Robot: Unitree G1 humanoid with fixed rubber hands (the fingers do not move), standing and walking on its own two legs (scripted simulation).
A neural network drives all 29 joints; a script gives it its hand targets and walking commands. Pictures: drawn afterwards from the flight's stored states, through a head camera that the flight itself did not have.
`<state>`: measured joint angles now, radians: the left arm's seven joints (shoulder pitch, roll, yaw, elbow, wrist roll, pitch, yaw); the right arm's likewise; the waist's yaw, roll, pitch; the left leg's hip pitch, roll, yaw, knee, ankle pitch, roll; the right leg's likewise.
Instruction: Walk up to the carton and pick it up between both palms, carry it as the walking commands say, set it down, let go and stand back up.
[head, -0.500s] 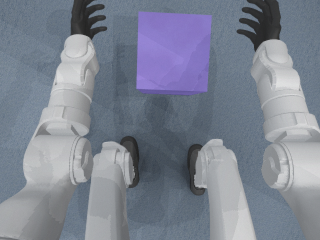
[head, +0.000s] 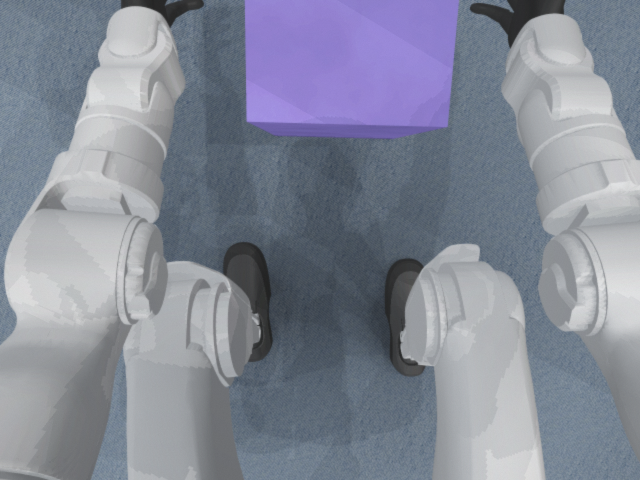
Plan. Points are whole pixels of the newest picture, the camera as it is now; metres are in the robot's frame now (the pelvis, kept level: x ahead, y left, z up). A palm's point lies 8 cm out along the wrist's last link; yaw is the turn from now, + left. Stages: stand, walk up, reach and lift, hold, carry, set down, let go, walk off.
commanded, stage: reach and lift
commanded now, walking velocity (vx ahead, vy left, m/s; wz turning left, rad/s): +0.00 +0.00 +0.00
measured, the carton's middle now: (341, 49) +0.54 -0.01 -0.27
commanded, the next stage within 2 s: none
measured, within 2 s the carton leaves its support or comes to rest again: leaves its support in 1.56 s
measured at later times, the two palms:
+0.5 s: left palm (165, 18) +0.55 +0.17 -0.19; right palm (517, 24) +0.54 -0.18 -0.19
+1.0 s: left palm (209, 23) +0.55 +0.13 -0.21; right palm (485, 26) +0.54 -0.15 -0.20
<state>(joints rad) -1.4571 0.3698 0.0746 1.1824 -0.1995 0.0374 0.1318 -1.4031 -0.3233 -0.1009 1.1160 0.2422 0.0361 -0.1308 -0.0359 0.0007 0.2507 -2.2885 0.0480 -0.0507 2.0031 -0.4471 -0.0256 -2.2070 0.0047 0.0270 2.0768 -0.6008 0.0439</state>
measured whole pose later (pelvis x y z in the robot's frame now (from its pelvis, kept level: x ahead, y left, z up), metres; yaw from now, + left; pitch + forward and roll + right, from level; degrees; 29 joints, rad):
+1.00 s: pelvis +0.00 +0.00 -0.02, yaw -1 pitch +37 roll -1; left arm -1.53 0.29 0.04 1.19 -0.18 0.01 0.17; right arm -1.48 -0.27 -0.06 1.12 0.24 0.01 -0.18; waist -0.03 -0.01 0.39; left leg -2.28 0.05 -0.06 2.09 -0.46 -0.03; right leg -2.20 0.02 0.03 2.16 -0.61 0.05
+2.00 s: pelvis +0.00 +0.01 -0.01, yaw -2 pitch +43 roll -1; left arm -1.34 0.15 0.32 0.86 0.09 0.28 0.13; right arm -1.31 -0.08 -0.43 0.78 -0.12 0.27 -0.10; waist -0.02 -0.01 0.13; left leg -2.32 -0.03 -0.09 2.05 -0.48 -0.07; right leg -2.26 0.05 0.06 2.11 -0.60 0.07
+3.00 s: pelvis +0.01 +0.01 +0.07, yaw -2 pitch +45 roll -1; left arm -1.16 0.00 0.47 0.69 0.25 0.40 0.07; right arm -1.13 0.05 -0.53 0.63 -0.26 0.38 -0.05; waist -0.02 0.00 -0.11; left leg -2.12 -0.02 -0.08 1.76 -0.44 -0.06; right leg -2.06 0.04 0.05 1.81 -0.54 0.06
